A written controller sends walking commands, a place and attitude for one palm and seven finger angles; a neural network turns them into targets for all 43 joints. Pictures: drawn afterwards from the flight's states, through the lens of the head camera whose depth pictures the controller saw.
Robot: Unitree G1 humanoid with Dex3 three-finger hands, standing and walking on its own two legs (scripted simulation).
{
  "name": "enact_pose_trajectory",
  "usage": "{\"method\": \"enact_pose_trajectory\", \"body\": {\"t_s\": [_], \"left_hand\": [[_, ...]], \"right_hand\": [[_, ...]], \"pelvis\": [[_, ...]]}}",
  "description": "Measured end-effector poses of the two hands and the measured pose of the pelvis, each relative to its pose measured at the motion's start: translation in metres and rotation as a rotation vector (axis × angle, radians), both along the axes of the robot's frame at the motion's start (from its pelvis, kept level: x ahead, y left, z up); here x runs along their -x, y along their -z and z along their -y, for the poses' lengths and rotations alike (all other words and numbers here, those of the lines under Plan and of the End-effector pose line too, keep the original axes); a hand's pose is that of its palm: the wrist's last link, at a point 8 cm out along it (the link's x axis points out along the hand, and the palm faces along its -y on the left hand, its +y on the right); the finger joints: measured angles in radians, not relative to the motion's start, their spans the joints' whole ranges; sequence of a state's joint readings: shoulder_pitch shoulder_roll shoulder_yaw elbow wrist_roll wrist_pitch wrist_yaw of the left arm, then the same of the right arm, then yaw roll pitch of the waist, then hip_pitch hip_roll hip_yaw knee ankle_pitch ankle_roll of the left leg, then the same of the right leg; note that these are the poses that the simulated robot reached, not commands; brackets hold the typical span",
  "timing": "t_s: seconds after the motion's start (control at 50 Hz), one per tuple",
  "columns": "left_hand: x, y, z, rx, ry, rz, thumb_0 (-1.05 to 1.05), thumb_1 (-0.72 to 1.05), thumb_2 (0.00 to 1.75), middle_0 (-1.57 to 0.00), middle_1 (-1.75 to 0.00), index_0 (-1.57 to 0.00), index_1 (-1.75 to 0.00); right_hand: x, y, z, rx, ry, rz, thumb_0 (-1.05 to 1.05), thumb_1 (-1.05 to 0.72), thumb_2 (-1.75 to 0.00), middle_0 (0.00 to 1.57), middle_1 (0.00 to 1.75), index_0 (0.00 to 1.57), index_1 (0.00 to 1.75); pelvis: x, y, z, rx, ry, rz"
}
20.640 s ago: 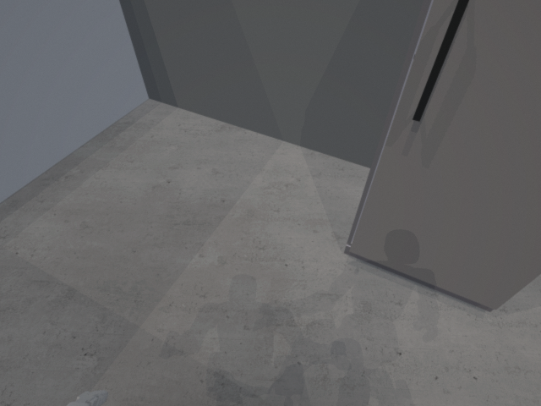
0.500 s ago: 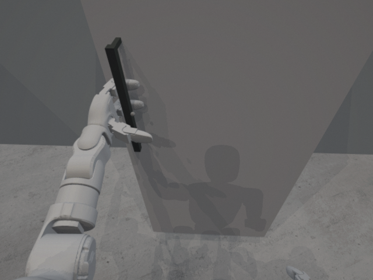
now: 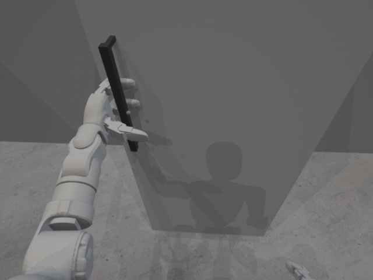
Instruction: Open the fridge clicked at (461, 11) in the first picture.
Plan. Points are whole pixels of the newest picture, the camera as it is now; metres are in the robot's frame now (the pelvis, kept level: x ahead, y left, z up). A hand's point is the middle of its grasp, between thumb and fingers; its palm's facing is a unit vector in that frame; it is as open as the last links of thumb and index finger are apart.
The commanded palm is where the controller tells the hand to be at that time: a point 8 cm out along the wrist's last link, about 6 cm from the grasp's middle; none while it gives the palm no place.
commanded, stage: slide the fingers in behind the handle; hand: left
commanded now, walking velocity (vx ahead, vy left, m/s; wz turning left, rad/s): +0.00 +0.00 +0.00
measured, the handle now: (124, 102) +0.46 +0.16 +0.16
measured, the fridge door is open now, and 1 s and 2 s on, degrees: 0 0 0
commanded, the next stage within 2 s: grip the handle and tug to test in 0.08 s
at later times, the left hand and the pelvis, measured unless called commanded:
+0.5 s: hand (126, 114) +0.40 +0.14 +0.17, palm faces -0.03 -1.00 +0.02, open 11.5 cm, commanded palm +0.38 +0.20 +0.17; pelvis +0.00 +0.01 +0.00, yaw +0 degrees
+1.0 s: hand (127, 113) +0.41 +0.14 +0.17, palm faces -0.02 -1.00 +0.00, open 5.3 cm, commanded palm +0.38 +0.19 +0.17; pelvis +0.00 +0.02 +0.00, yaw +0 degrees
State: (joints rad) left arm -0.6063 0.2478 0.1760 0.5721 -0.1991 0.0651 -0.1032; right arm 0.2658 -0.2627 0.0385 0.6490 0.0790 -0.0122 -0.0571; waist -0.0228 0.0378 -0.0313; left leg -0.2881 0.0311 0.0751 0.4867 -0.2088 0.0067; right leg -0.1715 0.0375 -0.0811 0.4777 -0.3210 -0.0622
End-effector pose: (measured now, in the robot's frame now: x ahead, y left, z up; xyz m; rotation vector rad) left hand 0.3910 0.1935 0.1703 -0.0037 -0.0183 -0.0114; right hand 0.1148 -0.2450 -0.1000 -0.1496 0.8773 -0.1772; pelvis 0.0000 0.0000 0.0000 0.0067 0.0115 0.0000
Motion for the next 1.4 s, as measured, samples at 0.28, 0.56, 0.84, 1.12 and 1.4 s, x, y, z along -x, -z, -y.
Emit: {"method": "enact_pose_trajectory", "body": {"t_s": [0.28, 0.56, 0.84, 1.12, 1.4], "left_hand": [[0.006, 0.002, -0.004, 0.004, 0.001, -0.012, -0.02, -0.47, 0.31, -0.3, -1.2, -0.3, -1.2], [0.006, 0.0, -0.006, 0.008, 0.005, -0.012, -0.01, 0.0, 0.52, -0.35, -1.27, -0.36, -1.27], [0.005, -0.003, -0.007, 0.002, 0.0, 0.003, 0.0, 0.64, 0.79, -0.4, -1.35, -0.38, -1.34], [0.004, -0.002, 0.0, 0.0, 0.005, 0.0, 0.01, 0.76, 0.85, -0.4, -1.39, -0.39, -1.39], [0.005, -0.002, 0.0, 0.004, 0.005, 0.004, 0.01, 0.78, 0.83, -0.38, -1.4, -0.38, -1.38]], "right_hand": [[-0.012, -0.004, -0.007, 0.004, -0.013, 0.022, 0.01, -0.91, -0.9, 0.2, 0.3, 0.2, 0.3], [-0.008, -0.005, -0.016, -0.001, -0.015, 0.024, 0.01, -0.91, -0.9, 0.2, 0.3, 0.2, 0.3], [0.005, -0.002, -0.016, 0.006, 0.0, -0.002, 0.01, -0.91, -0.9, 0.2, 0.3, 0.2, 0.3], [0.001, -0.002, -0.018, -0.004, -0.007, 0.004, 0.01, -0.91, -0.9, 0.2, 0.3, 0.2, 0.3], [-0.011, -0.008, -0.009, -0.005, 0.006, 0.033, 0.01, -0.91, -0.9, 0.2, 0.3, 0.2, 0.3]], "pelvis": [[-0.001, 0.0, -0.005, 0.003, -0.003, 0.006], [0.002, 0.0, -0.011, 0.007, -0.001, 0.008], [0.004, -0.001, -0.015, 0.01, -0.001, 0.01], [0.002, -0.002, -0.013, 0.007, 0.001, 0.011], [-0.005, -0.002, -0.008, 0.002, 0.015, 0.009]]}}
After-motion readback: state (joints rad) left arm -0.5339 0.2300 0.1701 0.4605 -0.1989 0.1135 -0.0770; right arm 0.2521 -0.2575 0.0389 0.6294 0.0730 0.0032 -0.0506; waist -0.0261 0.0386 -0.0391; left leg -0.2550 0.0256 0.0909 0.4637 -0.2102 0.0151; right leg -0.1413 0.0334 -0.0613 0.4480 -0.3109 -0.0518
